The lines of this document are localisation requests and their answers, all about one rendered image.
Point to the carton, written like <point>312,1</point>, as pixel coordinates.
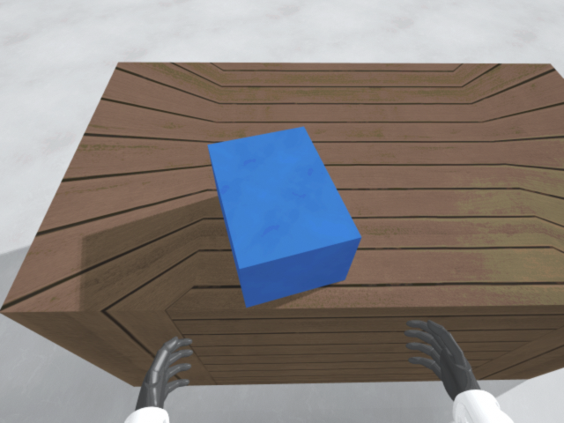
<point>288,227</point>

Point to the pedestal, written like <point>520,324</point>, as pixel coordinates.
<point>453,174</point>

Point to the robot right forearm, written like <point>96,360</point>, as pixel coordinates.
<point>478,406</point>

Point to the left robot hand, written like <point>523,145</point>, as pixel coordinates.
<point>155,386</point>

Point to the right robot hand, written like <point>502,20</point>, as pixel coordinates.
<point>448,361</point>

